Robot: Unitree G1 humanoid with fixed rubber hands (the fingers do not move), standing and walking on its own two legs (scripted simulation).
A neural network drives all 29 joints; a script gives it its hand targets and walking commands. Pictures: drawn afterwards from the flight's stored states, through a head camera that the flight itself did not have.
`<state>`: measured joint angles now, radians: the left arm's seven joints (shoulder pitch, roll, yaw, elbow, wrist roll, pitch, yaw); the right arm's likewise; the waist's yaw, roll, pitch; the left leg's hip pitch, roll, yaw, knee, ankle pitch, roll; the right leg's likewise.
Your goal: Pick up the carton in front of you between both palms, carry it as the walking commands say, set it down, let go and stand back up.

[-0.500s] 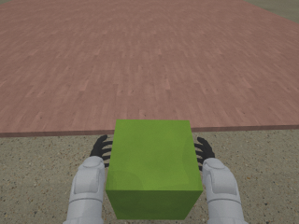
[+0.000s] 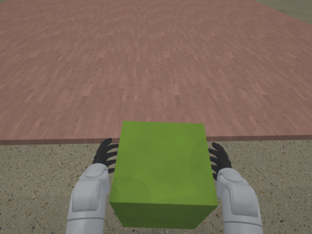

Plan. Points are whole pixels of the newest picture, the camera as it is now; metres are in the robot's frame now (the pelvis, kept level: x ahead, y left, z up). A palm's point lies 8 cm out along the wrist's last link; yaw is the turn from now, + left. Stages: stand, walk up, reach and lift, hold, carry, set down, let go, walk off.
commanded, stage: carry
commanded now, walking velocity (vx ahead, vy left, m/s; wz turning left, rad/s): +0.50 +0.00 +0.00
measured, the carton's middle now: (160, 178) +0.30 -0.01 +0.01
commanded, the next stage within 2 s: none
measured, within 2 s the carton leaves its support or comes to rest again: neither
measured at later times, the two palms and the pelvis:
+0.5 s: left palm (104, 118) +0.45 +0.16 +0.10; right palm (202, 115) +0.47 -0.14 +0.10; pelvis +0.22 -0.01 +0.01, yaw +1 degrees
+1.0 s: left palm (113, 62) +0.80 +0.18 +0.11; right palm (182, 65) +0.77 -0.11 +0.12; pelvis +0.54 +0.05 +0.01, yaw -3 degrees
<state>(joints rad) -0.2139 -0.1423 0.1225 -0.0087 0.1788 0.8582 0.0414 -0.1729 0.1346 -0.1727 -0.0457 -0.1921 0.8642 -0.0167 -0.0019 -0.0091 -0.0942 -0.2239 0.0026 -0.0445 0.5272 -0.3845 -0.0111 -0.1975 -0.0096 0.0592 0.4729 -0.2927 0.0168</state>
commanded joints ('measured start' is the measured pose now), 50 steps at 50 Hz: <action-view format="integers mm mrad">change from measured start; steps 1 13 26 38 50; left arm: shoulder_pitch -421 -106 -153 -153 -267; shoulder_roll -918 -772 -663 -764 -683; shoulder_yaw -661 -633 -694 -719 -689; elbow -181 -518 -574 -571 -590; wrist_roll -304 -335 -432 -383 -371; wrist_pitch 79 290 349 305 306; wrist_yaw -161 9 30 -26 14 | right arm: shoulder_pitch -505 -297 -120 -241 -327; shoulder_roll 885 763 649 759 618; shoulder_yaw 723 761 628 782 726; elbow -150 -600 -491 -603 -565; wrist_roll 348 439 315 436 438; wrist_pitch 74 314 332 294 300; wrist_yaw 172 -1 -99 13 9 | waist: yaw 12 41 24 -21 -22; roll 2 -242 -124 74 145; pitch -177 -246 -14 -251 -66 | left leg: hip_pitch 91 -434 -388 337 299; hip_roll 48 6 62 376 232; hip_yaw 30 211 241 -178 131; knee -167 369 127 -278 -390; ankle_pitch -57 56 274 326 320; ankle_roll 27 -21 7 174 128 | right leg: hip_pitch -111 438 193 -428 -517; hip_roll -94 -346 -261 -92 -93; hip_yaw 19 301 -80 -61 -226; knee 3 -212 -368 808 266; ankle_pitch -182 -87 239 -90 234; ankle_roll -76 -230 -143 -59 -30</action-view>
